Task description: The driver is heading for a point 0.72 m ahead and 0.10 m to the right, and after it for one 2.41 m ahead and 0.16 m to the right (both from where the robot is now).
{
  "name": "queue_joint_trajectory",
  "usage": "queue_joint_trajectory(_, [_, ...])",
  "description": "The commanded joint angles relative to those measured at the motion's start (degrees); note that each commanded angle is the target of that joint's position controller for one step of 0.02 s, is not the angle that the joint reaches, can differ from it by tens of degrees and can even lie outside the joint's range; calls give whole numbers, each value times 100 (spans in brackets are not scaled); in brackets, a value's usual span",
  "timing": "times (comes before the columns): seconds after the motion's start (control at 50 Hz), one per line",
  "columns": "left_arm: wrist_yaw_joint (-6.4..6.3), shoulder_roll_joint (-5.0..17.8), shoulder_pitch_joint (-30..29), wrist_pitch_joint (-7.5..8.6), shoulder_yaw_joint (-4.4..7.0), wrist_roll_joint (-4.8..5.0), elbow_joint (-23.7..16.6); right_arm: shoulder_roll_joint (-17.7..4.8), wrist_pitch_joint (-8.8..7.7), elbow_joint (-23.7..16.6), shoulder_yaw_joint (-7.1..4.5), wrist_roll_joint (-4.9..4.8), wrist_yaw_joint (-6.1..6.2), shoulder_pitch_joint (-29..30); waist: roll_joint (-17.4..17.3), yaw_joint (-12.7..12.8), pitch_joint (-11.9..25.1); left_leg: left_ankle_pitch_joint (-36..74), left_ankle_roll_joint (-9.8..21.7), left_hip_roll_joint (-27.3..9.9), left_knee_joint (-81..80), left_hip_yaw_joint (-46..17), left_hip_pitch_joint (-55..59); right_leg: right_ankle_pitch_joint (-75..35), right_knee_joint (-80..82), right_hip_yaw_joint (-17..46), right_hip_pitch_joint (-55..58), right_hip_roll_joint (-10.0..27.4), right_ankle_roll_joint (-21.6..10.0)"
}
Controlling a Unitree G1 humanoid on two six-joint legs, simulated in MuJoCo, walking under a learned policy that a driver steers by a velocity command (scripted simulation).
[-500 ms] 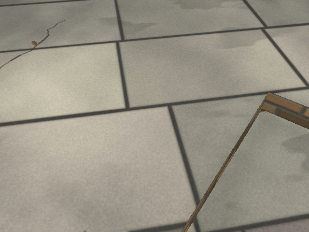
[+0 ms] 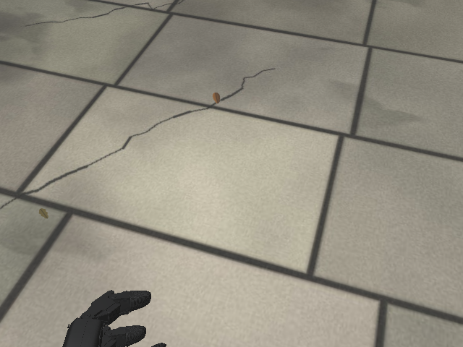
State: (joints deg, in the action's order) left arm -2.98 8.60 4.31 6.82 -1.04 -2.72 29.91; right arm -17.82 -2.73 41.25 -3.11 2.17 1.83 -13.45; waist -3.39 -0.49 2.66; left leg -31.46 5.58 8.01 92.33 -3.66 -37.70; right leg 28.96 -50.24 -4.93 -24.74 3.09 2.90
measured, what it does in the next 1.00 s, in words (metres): walks ahead, turning right: left foot, then right foot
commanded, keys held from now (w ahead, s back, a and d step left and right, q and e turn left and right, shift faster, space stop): w+q+shift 0.08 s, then w+shift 0.10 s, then w+e+shift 0.40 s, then e+shift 0.38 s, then shift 0.02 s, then q+shift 0.02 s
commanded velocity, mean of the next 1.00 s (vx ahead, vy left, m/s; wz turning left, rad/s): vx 0.77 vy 0.00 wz -0.27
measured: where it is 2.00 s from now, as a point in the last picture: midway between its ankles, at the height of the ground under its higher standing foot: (238, 217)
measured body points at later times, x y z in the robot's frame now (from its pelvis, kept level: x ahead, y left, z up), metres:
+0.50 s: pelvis +0.41 -0.01 +0.03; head +0.43 -0.01 +0.48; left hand +0.61 +0.22 -0.04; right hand +0.40 -0.26 -0.10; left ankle +0.19 +0.02 -0.68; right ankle +0.64 -0.12 -0.63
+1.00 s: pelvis +0.81 -0.03 +0.03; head +0.86 -0.05 +0.47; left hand +0.92 +0.26 -0.09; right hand +0.98 -0.31 -0.04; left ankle +1.01 +0.00 -0.69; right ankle +0.66 -0.07 -0.67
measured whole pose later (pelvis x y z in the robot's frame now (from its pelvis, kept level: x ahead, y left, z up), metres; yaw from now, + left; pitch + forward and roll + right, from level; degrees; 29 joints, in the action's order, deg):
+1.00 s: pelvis +0.81 -0.03 +0.03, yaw -23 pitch +1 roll -1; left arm -1.0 18.7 24.2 -0.6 5.2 0.2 43.6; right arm -14.4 -4.6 32.9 3.4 1.8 1.5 -1.1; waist -1.7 6.3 -4.2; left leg 4.6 0.7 1.9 27.9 -5.3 -30.8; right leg 26.7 -41.7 14.6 -8.2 -14.3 -4.5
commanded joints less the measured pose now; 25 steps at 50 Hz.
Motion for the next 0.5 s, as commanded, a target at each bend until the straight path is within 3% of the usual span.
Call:
queue_joint_trajectory(0.02, [95,1011,853,366,346,-221,640,424,57,-1734,162,-32,-260,1340,585,-382,-291,-505,-267,-386,-401,132,-2872,-3674,3023,1916,2597,1568,-427])
queue_joint_trajectory(0.04, [163,1097,157,454,460,-220,654,27,213,-1712,61,-45,-342,1153,663,-748,-414,-262,-271,-649,-1099,295,-1962,-3235,3610,1377,1965,1304,-330])
queue_joint_trajectory(0.06, [166,1081,-316,426,468,-142,659,-271,377,-1564,-63,-93,-416,837,567,-1017,-346,257,-289,-453,-1642,900,-792,-2992,4010,739,1273,972,-381])
queue_joint_trajectory(0.08, [141,954,-327,331,470,-63,759,-403,483,-1403,-147,-135,-460,688,159,-1026,-171,841,-194,-287,-2102,1145,355,-3082,4317,206,815,520,-417])
queue_joint_trajectory(0.1, [130,1344,-562,328,570,-27,783,-536,535,-1431,-174,-88,-544,-61,537,-1512,62,977,-74,-369,-3262,1194,1438,-4327,3859,-192,877,418,-444])
queue_joint_trajectory(0.12, [166,1664,-692,291,711,12,771,-794,555,-1167,-288,-78,-538,-1142,704,-1875,566,1077,-74,-278,-3842,1260,2617,-5582,2754,-239,1014,513,-616])
queue_joint_trajectory(0.14, [217,1745,-996,245,756,47,721,-795,555,-775,-377,-126,-440,-2331,832,-2318,925,1475,223,-494,-4209,948,3762,-6207,1035,-173,641,651,-653])
queue_joint_trajectory(0.16, [207,1428,-1523,128,659,94,455,-759,456,-265,-485,-148,-393,-3097,-444,-2770,1232,2664,824,-782,-5276,383,5286,-3054,-1999,-232,-814,-75,-586])
queue_joint_trajectory(0.18, [346,411,-1095,-53,317,-106,475,-538,368,-172,-417,-193,-410,-2386,-994,-1966,578,1327,998,-477,-5243,446,4595,223,-4603,-363,-1769,-581,-747])
queue_joint_trajectory(0.2, [338,-428,-149,-127,101,-136,383,-398,265,-499,-182,-65,-421,-1226,-1297,-680,280,1667,785,-651,-4490,-193,4181,331,-6213,265,-2861,-324,-908])
queue_joint_trajectory(0.22, [368,196,612,-103,119,-97,-14,-576,233,-860,-141,-27,-295,-670,-1237,-184,1102,1923,1127,-1683,-5942,-2334,4547,-217,-5873,685,-3470,-466,-746])
queue_joint_trajectory(0.24, [370,518,647,-104,110,-172,-132,-755,140,-846,-214,-29,-176,-645,-923,-53,725,-194,1250,-2322,-7307,-3690,3770,-326,-5750,632,-3667,-289,-531])
queue_joint_trajectory(0.26, [395,894,495,-188,163,-195,-101,-711,-9,-811,-176,-26,-121,-569,-255,42,-175,-929,1209,-2262,-7665,-3472,2880,-388,-5233,511,-3582,27,-401])
queue_joint_trajectory(0.28, [415,961,212,-304,168,-147,-78,-671,-150,-650,-143,-32,-89,-581,42,-6,-684,-947,1143,-2202,-7748,-3099,2165,-500,-4722,682,-3426,138,-336])
queue_joint_trajectory(0.3, [433,1194,228,-396,246,-56,12,-585,-307,-578,-79,-29,-87,-641,342,10,-885,-932,986,-2207,-7915,-2766,1928,-1067,-4031,1009,-3258,247,-331])
queue_joint_trajectory(0.32, [469,1257,77,-451,286,34,15,-510,-436,-427,-39,-9,-70,-798,538,-26,-1122,-187,891,-2226,-7963,-2495,1621,-1343,-3585,1292,-3085,220,-312])
queue_joint_trajectory(0.36, [539,1138,-43,-458,272,148,-46,-739,-540,-249,-90,9,-39,-768,612,7,-1211,651,804,-2139,-8356,-1782,1722,-1833,-2390,1431,-2969,148,-272])
queue_joint_trajectory(0.4, [583,1055,-225,-420,258,232,-41,-636,-595,-120,-48,-31,-61,-804,705,-19,-1221,2794,528,-1851,-8487,-540,2278,-2311,-949,1051,-2573,168,-425])
queue_joint_trajectory(0.42, [648,952,-180,-441,231,261,72,-626,-618,-68,-30,-64,-78,-727,762,-22,-994,3161,416,-1606,-8720,52,2444,-2736,-422,580,-2098,165,-513])
queue_joint_trajectory(0.46, [751,706,-488,-418,144,309,130,-531,-703,155,33,-125,-129,-963,811,-236,-1071,4403,198,-1492,-9103,611,2773,-3469,746,-87,-1219,45,-819])
queue_joint_trajectory(0.48, [756,692,-462,-409,155,309,230,-573,-732,254,28,-152,-147,-1094,704,-263,-913,5782,98,-1442,-8969,847,3240,-3609,1072,-337,-849,-194,-921])
queue_joint_trajectory(0.5, [758,831,-105,-440,223,395,476,-694,-721,257,5,-153,-107,-1089,398,-179,-250,7583,15,-1341,-8584,1060,3879,-3461,992,-583,-296,-660,-919])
